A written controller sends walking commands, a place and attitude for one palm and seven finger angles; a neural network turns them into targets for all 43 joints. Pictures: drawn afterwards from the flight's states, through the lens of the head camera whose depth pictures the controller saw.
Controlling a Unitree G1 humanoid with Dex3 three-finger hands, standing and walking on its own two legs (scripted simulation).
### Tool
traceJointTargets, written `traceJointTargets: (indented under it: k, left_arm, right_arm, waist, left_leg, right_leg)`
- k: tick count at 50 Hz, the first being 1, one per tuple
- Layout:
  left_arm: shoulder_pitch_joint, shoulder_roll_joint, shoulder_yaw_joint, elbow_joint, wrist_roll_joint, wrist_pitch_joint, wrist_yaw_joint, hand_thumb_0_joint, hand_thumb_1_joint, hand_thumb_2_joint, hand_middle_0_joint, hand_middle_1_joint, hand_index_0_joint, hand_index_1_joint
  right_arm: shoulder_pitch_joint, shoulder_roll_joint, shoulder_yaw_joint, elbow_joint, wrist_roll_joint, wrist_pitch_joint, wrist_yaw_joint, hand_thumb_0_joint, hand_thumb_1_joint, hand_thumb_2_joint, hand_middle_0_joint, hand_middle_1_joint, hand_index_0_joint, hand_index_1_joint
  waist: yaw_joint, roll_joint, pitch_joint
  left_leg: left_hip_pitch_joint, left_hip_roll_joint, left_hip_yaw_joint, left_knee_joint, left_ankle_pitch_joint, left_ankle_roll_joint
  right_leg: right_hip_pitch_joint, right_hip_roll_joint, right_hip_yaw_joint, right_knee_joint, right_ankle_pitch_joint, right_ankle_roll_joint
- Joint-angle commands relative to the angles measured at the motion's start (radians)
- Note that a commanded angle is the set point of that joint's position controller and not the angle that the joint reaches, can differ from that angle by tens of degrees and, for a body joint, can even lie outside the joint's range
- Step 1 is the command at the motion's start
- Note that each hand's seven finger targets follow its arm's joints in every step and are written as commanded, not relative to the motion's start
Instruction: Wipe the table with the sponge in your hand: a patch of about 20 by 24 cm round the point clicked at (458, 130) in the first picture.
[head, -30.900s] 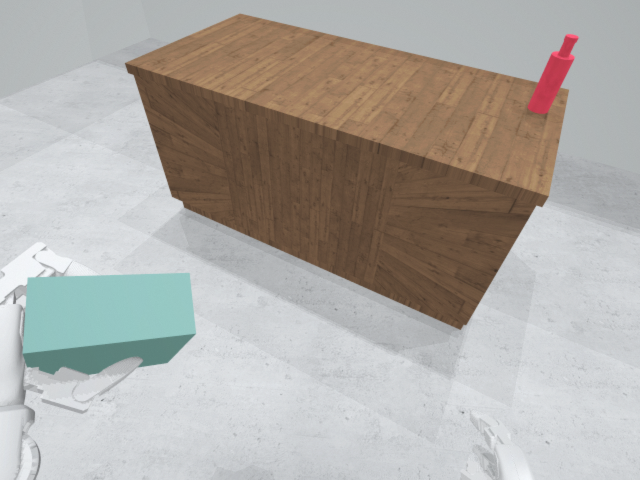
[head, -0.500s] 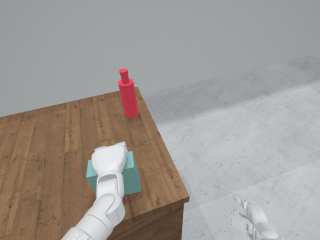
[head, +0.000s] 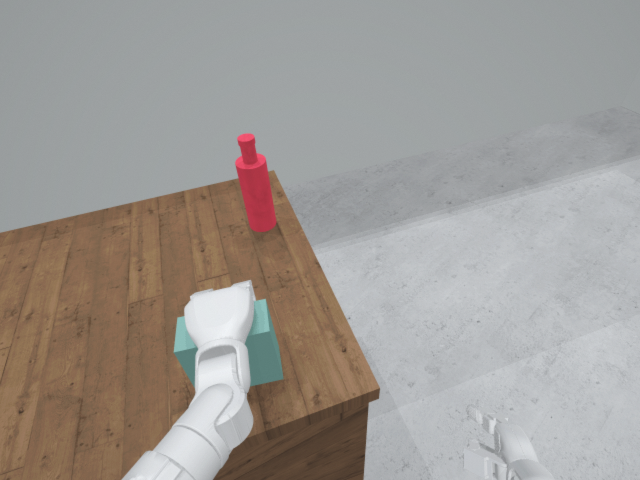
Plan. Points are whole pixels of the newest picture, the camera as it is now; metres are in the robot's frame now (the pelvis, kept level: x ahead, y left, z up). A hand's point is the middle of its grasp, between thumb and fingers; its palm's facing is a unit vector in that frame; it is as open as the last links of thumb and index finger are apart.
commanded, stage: slide back across to the middle lane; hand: left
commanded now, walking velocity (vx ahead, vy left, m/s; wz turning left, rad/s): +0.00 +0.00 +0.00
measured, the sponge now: (235, 357) +0.30 +0.17 -0.03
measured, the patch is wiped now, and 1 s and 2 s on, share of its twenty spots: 1.00 1.00 1.00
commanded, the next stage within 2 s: wipe forward along the middle lane in 0.66 s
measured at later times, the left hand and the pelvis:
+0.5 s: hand (206, 342) +0.29 +0.20 +0.03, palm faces -0.01 -0.12 -0.99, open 10.1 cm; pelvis +0.01 -0.01 +0.01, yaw -1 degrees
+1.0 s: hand (182, 350) +0.27 +0.23 +0.02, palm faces -0.05 -0.09 -0.99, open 10.1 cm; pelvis +0.00 +0.00 +0.00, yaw +0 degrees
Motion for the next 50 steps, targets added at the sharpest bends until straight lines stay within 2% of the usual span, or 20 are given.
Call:
traceJointTargets:
  k: [1, 8, 10, 13, 18, 21, 22, 25, 29, 30, 34, 35, 36, 39, 40, 43, 45, 46, 47, 50]
  left_arm:
    - [-0.115, 0.036, 0.057, -0.084, -0.038, -0.011, -0.019, 0.000, 0.100, 1.300, -1.200, -1.600, -1.200, -1.600]
    - [-0.156, 0.087, 0.095, -0.129, -0.027, -0.007, -0.016, 0.000, 0.100, 1.300, -1.200, -1.600, -1.200, -1.600]
    - [-0.130, 0.143, 0.151, -0.164, -0.023, -0.008, -0.018, 0.000, 0.100, 1.300, -1.200, -1.600, -1.200, -1.600]
    - [-0.063, 0.132, 0.138, -0.195, -0.020, -0.005, -0.024, 0.000, 0.100, 1.300, -1.200, -1.600, -1.200, -1.600]
    - [0.004, 0.200, 0.195, -0.226, -0.014, -0.012, -0.044, 0.000, 0.100, 1.300, -1.200, -1.600, -1.200, -1.600]
    - [0.015, 0.191, 0.177, -0.274, -0.007, -0.024, -0.060, 0.000, 0.100, 1.300, -1.200, -1.600, -1.200, -1.600]
    - [0.045, 0.222, 0.210, -0.271, -0.008, -0.028, -0.061, 0.000, 0.100, 1.300, -1.200, -1.600, -1.200, -1.600]
    - [0.083, 0.224, 0.213, -0.310, -0.007, -0.043, -0.072, 0.000, 0.100, 1.300, -1.200, -1.600, -1.200, -1.600]
    - [0.127, 0.216, 0.205, -0.344, -0.011, -0.067, -0.081, 0.000, 0.100, 1.300, -1.200, -1.600, -1.200, -1.600]
    - [0.130, 0.264, 0.255, -0.339, -0.010, -0.072, -0.080, 0.000, 0.100, 1.300, -1.200, -1.600, -1.200, -1.600]
    - [0.178, 0.246, 0.242, -0.370, -0.005, -0.100, -0.078, 0.000, 0.100, 1.300, -1.200, -1.600, -1.200, -1.600]
    - [0.177, 0.281, 0.275, -0.375, 0.002, -0.103, -0.077, 0.000, 0.100, 1.300, -1.200, -1.600, -1.200, -1.600]
    - [0.152, 0.230, 0.223, -0.389, 0.004, -0.105, -0.078, 0.000, 0.100, 1.300, -1.200, -1.600, -1.200, -1.600]
    - [0.171, 0.246, 0.244, -0.366, -0.001, -0.111, -0.076, 0.000, 0.100, 1.300, -1.200, -1.600, -1.200, -1.600]
    - [0.140, 0.281, 0.276, -0.349, 0.003, -0.109, -0.075, 0.000, 0.100, 1.300, -1.200, -1.600, -1.200, -1.600]
    - [0.033, 0.267, 0.256, -0.302, 0.017, -0.112, -0.072, 0.000, 0.100, 1.300, -1.200, -1.600, -1.200, -1.600]
    - [-0.011, 0.303, 0.285, -0.268, 0.032, -0.114, -0.069, 0.000, 0.100, 1.300, -1.200, -1.600, -1.200, -1.600]
    - [-0.028, 0.276, 0.264, -0.254, 0.028, -0.117, -0.070, 0.000, 0.100, 1.300, -1.200, -1.600, -1.200, -1.600]
    - [-0.047, 0.303, 0.289, -0.217, 0.032, -0.121, -0.067, 0.000, 0.100, 1.300, -1.200, -1.600, -1.200, -1.600]
    - [-0.091, 0.302, 0.296, -0.154, 0.036, -0.135, -0.067, 0.000, 0.100, 1.300, -1.200, -1.600, -1.200, -1.600]
  right_arm:
    - [-0.236, -0.106, -0.034, -0.183, -0.003, -0.055, -0.007, 0.000, -0.900, -0.900, 0.200, 0.300, 0.200, 0.300]
    - [-0.246, -0.104, -0.028, -0.187, -0.002, -0.064, -0.020, 0.000, -0.900, -0.900, 0.200, 0.300, 0.200, 0.300]
    - [-0.251, -0.108, -0.031, -0.189, -0.005, -0.065, -0.020, 0.000, -0.900, -0.900, 0.200, 0.300, 0.200, 0.300]
    - [-0.257, -0.103, -0.028, -0.200, -0.007, -0.071, -0.018, 0.000, -0.900, -0.900, 0.200, 0.300, 0.200, 0.300]
    - [-0.262, -0.110, -0.021, -0.199, -0.006, -0.081, -0.025, 0.000, -0.900, -0.900, 0.200, 0.300, 0.200, 0.300]
    - [-0.258, -0.108, -0.021, -0.204, -0.007, -0.088, -0.025, 0.000, -0.900, -0.900, 0.200, 0.300, 0.200, 0.300]
    - [-0.255, -0.110, -0.023, -0.202, -0.007, -0.092, -0.027, 0.000, -0.900, -0.900, 0.200, 0.300, 0.200, 0.300]
    - [-0.256, -0.112, -0.024, -0.207, -0.008, -0.099, -0.025, 0.000, -0.900, -0.900, 0.200, 0.300, 0.200, 0.300]
    - [-0.251, -0.109, -0.024, -0.212, -0.012, -0.111, -0.029, 0.000, -0.900, -0.900, 0.200, 0.300, 0.200, 0.300]
    - [-0.241, -0.116, -0.027, -0.205, -0.014, -0.111, -0.030, 0.000, -0.900, -0.900, 0.200, 0.300, 0.200, 0.300]
    - [-0.240, -0.109, -0.026, -0.210, -0.016, -0.123, -0.031, 0.000, -0.900, -0.900, 0.200, 0.300, 0.200, 0.300]
    - [-0.236, -0.117, -0.030, -0.204, -0.019, -0.123, -0.032, 0.000, -0.900, -0.900, 0.200, 0.300, 0.200, 0.300]
    - [-0.238, -0.108, -0.028, -0.209, -0.019, -0.124, -0.032, 0.000, -0.900, -0.900, 0.200, 0.300, 0.200, 0.300]
    - [-0.232, -0.112, -0.029, -0.202, -0.020, -0.131, -0.036, 0.000, -0.900, -0.900, 0.200, 0.300, 0.200, 0.300]
    - [-0.225, -0.120, -0.029, -0.190, -0.021, -0.128, -0.040, 0.000, -0.900, -0.900, 0.200, 0.300, 0.200, 0.300]
    - [-0.220, -0.118, -0.024, -0.177, -0.021, -0.129, -0.056, 0.000, -0.900, -0.900, 0.200, 0.300, 0.200, 0.300]
    - [-0.208, -0.123, -0.026, -0.164, -0.024, -0.130, -0.065, 0.000, -0.900, -0.900, 0.200, 0.300, 0.200, 0.300]
    - [-0.202, -0.119, -0.024, -0.168, -0.022, -0.133, -0.068, 0.000, -0.900, -0.900, 0.200, 0.300, 0.200, 0.300]
    - [-0.196, -0.122, -0.024, -0.157, -0.022, -0.134, -0.075, 0.000, -0.900, -0.900, 0.200, 0.300, 0.200, 0.300]
    - [-0.173, -0.129, -0.027, -0.146, -0.026, -0.136, -0.086, 0.000, -0.900, -0.900, 0.200, 0.300, 0.200, 0.300]
  waist:
    - [0.012, -0.168, -0.115]
    - [0.014, -0.131, -0.096]
    - [0.029, -0.113, -0.129]
    - [0.035, -0.123, -0.120]
    - [0.035, -0.155, -0.075]
    - [0.028, -0.126, -0.086]
    - [0.034, -0.132, -0.076]
    - [0.034, -0.109, -0.088]
    - [0.031, -0.126, -0.081]
    - [0.034, -0.132, -0.088]
    - [0.035, -0.119, -0.072]
    - [0.039, -0.112, -0.084]
    - [0.026, -0.112, -0.083]
    - [0.027, -0.127, -0.060]
    - [0.024, -0.117, -0.044]
    - [0.008, -0.125, -0.024]
    - [0.013, -0.102, -0.031]
    - [0.008, -0.098, -0.042]
    - [0.010, -0.112, -0.041]
    - [0.007, -0.119, -0.061]
  left_leg:
    - [0.046, -0.057, 0.036, -0.082, 0.134, 0.057]
    - [0.070, -0.058, 0.035, -0.100, 0.120, 0.060]
    - [0.082, -0.058, 0.032, -0.105, 0.151, 0.058]
    - [0.095, -0.062, 0.038, -0.101, 0.181, 0.062]
    - [0.095, -0.065, 0.042, -0.105, 0.189, 0.064]
    - [0.116, -0.066, 0.040, -0.105, 0.208, 0.066]
    - [0.114, -0.065, 0.037, -0.104, 0.209, 0.065]
    - [0.126, -0.066, 0.033, -0.105, 0.232, 0.063]
    - [0.132, -0.068, 0.037, -0.098, 0.243, 0.068]
    - [0.134, -0.066, 0.031, -0.103, 0.243, 0.065]
    - [0.134, -0.068, 0.034, -0.097, 0.254, 0.066]
    - [0.140, -0.068, 0.028, -0.101, 0.255, 0.063]
    - [0.140, -0.066, 0.036, -0.100, 0.249, 0.066]
    - [0.129, -0.066, 0.034, -0.098, 0.238, 0.067]
    - [0.125, -0.064, 0.028, -0.108, 0.221, 0.063]
    - [0.106, -0.066, 0.031, -0.110, 0.166, 0.065]
    - [0.109, -0.064, 0.023, -0.119, 0.150, 0.063]
    - [0.102, -0.066, 0.030, -0.116, 0.135, 0.065]
    - [0.096, -0.065, 0.027, -0.111, 0.127, 0.064]
    - [0.076, -0.066, 0.024, -0.113, 0.101, 0.061]
  right_leg:
    - [0.069, 0.036, -0.022, -0.125, 0.188, -0.049]
    - [0.066, 0.037, -0.016, -0.150, 0.140, -0.050]
    - [0.104, 0.036, -0.009, -0.148, 0.177, -0.054]
    - [0.124, 0.034, -0.008, -0.149, 0.225, -0.051]
    - [0.137, 0.032, 0.017, -0.166, 0.267, -0.044]
    - [0.144, 0.032, 0.018, -0.161, 0.291, -0.045]
    - [0.143, 0.034, 0.019, -0.163, 0.291, -0.046]
    - [0.154, 0.034, 0.023, -0.161, 0.327, -0.050]
    - [0.154, 0.031, 0.025, -0.160, 0.369, -0.045]
    - [0.161, 0.035, 0.036, -0.166, 0.358, -0.049]
    - [0.153, 0.032, 0.027, -0.155, 0.392, -0.047]
    - [0.156, 0.036, 0.041, -0.162, 0.376, -0.051]
    - [0.148, 0.032, 0.027, -0.155, 0.370, -0.046]
    - [0.135, 0.032, 0.028, -0.163, 0.369, -0.045]
    - [0.123, 0.037, 0.035, -0.173, 0.334, -0.049]
    - [0.080, 0.036, 0.019, -0.174, 0.243, -0.042]
    - [0.065, 0.040, 0.019, -0.178, 0.195, -0.049]
    - [0.066, 0.036, 0.006, -0.170, 0.180, -0.045]
    - [0.054, 0.038, 0.004, -0.170, 0.163, -0.046]
    - [0.043, 0.039, 0.009, -0.171, 0.133, -0.047]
